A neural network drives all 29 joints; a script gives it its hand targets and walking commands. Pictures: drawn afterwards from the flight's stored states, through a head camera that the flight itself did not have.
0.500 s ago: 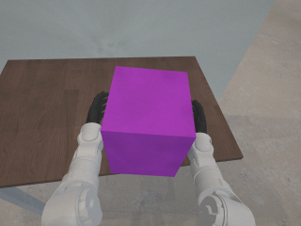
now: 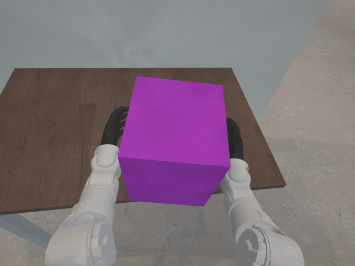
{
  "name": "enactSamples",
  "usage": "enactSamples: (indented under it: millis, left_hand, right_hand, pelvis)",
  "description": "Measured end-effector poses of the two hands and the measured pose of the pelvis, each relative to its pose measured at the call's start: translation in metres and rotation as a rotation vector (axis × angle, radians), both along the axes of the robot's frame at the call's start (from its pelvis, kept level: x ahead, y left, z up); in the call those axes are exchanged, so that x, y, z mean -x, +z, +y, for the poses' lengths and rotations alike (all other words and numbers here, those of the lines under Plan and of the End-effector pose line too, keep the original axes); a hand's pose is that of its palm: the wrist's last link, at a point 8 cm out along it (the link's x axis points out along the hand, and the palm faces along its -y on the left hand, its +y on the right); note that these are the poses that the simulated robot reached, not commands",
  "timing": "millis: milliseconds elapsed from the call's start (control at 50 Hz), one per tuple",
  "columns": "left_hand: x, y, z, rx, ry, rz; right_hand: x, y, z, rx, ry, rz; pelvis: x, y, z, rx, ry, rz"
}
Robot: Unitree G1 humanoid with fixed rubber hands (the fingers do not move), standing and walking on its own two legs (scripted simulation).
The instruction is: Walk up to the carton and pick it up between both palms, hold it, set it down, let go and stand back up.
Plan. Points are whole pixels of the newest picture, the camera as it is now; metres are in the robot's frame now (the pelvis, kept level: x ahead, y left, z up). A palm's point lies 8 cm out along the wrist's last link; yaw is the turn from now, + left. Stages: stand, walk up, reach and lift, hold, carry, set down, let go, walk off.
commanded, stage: reach and lift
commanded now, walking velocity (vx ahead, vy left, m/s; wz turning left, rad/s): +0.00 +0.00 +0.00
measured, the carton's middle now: (173, 147) +0.40 +0.03 +0.02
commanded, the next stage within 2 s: none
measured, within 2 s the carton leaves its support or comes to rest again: leaves its support in 0.30 s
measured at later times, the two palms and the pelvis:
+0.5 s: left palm (109, 135) +0.39 +0.18 +0.06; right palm (233, 149) +0.38 -0.11 +0.06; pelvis +0.00 +0.01 +0.00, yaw +0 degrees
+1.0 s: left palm (108, 113) +0.38 +0.17 +0.15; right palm (253, 131) +0.37 -0.12 +0.14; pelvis -0.01 +0.00 +0.00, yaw +1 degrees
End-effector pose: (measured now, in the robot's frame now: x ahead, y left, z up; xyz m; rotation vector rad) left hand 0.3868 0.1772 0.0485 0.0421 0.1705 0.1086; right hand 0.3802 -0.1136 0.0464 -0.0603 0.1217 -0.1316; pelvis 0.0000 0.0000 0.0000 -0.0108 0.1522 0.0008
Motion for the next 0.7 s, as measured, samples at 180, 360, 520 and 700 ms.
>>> enactSamples:
  millis: [180,360,520,700]
  left_hand:
    - [0.005,-0.001,0.005,0.013,0.01,0.005]
    - [0.005,0.002,0.007,0.02,0.017,0.027]
    - [-0.001,0.018,0.003,0.011,0.013,0.008]
    - [-0.006,0.045,-0.004,-0.004,-0.004,0.001]
  right_hand:
    - [0.003,0.0,0.005,0.002,0.008,0.004]
    - [0.002,0.001,0.007,-0.011,0.009,0.025]
    - [-0.002,0.014,0.004,-0.024,0.003,0.005]
    - [-0.001,0.036,-0.003,-0.055,-0.016,-0.001]
  pelvis:
    - [0.008,-0.001,-0.001,0.002,0.003,0.031]
    - [0.008,-0.003,0.003,0.004,0.005,0.052]
    - [0.004,-0.003,0.006,0.01,0.008,0.044]
    - [0.002,-0.001,0.006,0.01,0.013,-0.023]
